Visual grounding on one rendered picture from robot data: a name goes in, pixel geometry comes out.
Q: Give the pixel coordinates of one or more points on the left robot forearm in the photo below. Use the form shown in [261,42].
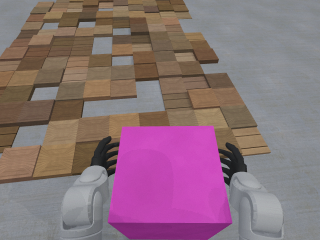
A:
[81,216]

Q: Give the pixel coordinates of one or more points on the robot left hand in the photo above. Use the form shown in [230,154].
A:
[101,156]

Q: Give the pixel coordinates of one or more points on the right robot forearm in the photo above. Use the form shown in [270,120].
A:
[261,215]

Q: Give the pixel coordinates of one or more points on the robot right hand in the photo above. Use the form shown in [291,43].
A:
[235,165]

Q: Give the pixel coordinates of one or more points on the carton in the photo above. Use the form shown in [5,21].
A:
[169,184]

